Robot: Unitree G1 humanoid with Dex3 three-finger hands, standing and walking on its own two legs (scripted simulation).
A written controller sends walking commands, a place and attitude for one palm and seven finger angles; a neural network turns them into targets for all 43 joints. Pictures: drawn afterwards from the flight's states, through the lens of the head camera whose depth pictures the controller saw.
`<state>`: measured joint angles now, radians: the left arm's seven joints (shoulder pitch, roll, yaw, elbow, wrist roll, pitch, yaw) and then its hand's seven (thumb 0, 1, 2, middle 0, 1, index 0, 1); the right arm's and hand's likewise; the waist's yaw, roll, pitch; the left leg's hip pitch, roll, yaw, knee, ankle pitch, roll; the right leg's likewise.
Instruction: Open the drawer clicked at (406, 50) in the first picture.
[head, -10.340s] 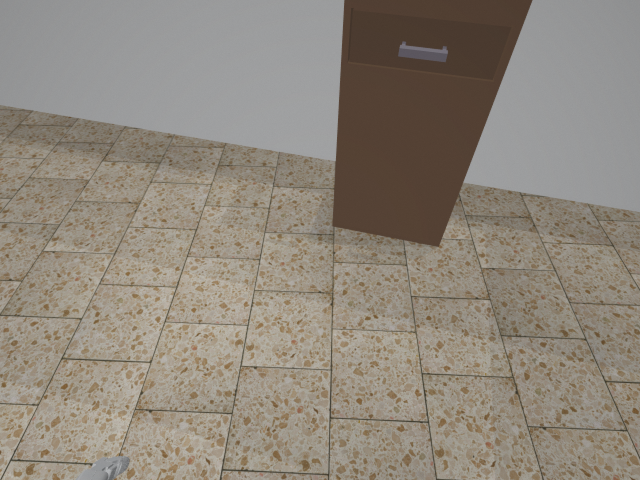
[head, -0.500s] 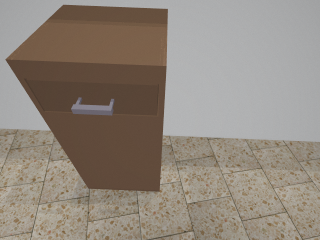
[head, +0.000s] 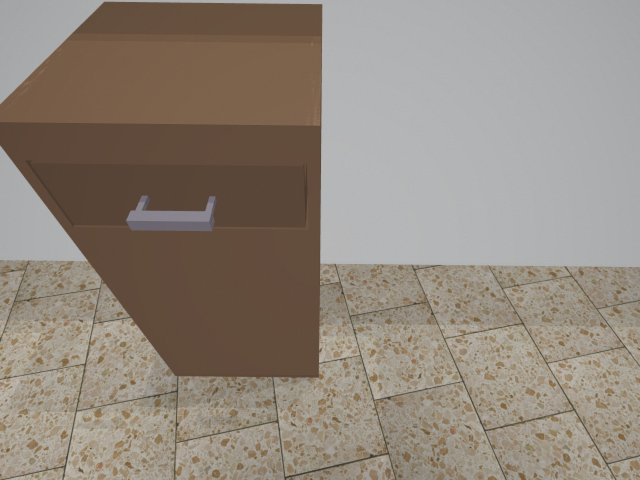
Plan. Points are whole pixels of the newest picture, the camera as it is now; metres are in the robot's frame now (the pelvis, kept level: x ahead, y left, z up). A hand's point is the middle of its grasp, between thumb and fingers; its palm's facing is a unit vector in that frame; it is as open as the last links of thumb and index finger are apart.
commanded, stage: look again from close up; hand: left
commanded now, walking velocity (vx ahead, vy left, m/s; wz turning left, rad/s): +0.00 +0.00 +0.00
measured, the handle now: (174, 211) +0.48 +0.27 +0.03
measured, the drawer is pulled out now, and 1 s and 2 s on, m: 0.00 0.00 0.00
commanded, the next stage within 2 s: raise the hand with hooked fingers in 0.40 s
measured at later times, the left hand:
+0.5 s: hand out of the picture +0.01 +0.22 -0.17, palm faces -0.02 -0.97 -0.22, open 7.4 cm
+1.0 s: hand (127, 461) +0.15 +0.25 -0.05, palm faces +0.00 -0.10 -0.99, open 9.0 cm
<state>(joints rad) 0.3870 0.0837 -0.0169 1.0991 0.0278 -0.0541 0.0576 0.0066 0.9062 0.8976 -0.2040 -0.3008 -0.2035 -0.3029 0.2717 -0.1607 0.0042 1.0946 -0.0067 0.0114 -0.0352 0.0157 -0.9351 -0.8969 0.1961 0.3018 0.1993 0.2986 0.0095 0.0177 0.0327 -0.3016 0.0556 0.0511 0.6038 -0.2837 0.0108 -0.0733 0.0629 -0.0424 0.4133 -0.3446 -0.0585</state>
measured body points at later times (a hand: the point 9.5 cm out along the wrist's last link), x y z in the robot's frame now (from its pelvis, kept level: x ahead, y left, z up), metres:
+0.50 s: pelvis -0.01 +0.04 +0.00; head +0.01 +0.04 +0.45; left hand +0.01 +0.27 -0.16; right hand +0.00 -0.19 -0.16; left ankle +0.00 +0.13 -0.74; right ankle -0.08 -0.08 -0.74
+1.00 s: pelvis -0.03 +0.00 -0.04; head -0.01 -0.02 +0.41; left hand +0.14 +0.25 +0.01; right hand +0.22 -0.21 -0.11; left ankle +0.00 +0.12 -0.74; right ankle -0.04 -0.05 -0.74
